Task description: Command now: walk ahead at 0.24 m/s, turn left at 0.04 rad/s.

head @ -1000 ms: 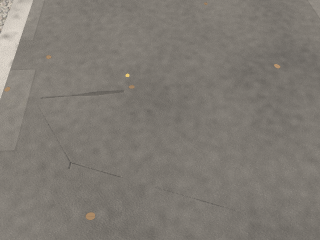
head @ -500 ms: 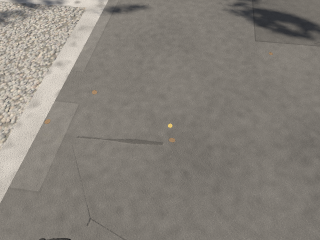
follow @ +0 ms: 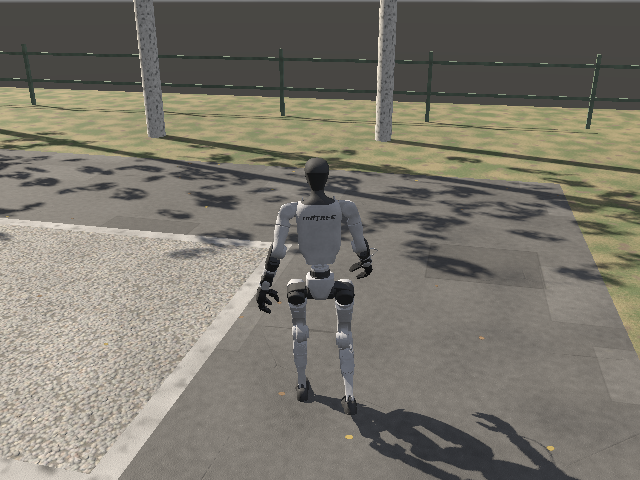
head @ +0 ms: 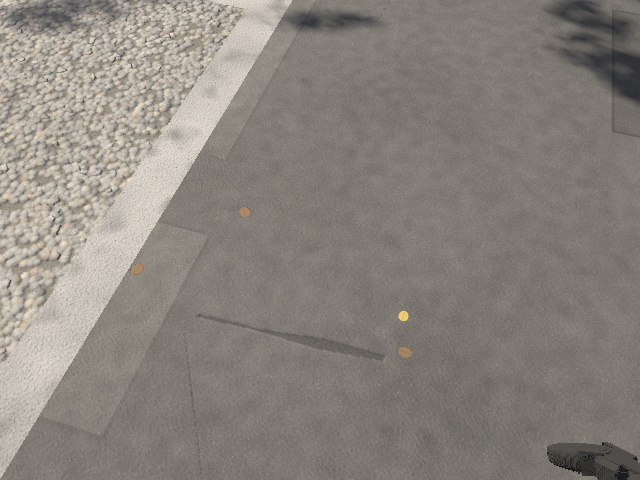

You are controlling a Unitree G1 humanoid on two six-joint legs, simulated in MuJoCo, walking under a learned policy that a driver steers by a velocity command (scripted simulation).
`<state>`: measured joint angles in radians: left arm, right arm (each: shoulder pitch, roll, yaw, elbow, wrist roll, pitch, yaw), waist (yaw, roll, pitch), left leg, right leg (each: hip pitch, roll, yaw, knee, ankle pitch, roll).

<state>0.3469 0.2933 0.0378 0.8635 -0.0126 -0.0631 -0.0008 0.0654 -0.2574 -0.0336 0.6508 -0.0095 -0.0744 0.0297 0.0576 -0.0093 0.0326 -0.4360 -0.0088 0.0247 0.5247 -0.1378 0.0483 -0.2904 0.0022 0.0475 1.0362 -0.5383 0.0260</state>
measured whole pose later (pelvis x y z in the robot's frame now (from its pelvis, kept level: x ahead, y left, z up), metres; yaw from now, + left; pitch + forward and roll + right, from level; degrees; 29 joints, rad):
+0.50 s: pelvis +0.09 -0.01 +0.01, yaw +0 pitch +0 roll +1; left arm 0.16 0.23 0.03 0.87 0.01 -0.01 0.02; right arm 0.19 -0.23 -0.02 0.89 -0.02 -0.01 -0.01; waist -0.01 0.01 0.02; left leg -0.21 -0.03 0.04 0.49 -0.28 0.03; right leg -0.27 -0.03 0.03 0.52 -0.25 0.03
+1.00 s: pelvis +0.18 -0.05 +0.01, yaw +0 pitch +0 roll +1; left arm 0.29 0.24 0.06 1.03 -0.01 -0.10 -0.01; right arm 0.27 -0.27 -0.06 1.01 0.04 -0.06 0.00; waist 0.01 0.03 0.01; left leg -0.34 0.01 -0.02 1.01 -0.43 0.04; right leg -0.17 0.01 -0.05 0.49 -0.32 -0.05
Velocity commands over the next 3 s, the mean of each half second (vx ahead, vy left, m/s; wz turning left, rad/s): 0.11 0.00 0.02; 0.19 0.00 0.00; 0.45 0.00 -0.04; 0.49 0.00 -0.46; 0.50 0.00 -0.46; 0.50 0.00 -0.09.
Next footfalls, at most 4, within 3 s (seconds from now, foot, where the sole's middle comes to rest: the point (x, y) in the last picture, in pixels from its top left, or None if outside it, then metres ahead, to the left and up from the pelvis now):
0.30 right None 0.18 -0.14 -0.77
1.38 left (296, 430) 0.54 0.09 -0.77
1.94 right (422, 324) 0.82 -0.18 -0.77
2.42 left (392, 208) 1.17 -0.11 -0.77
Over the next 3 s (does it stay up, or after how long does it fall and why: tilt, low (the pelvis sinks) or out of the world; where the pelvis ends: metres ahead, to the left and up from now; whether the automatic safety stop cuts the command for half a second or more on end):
stays up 1.22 -0.31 -0.01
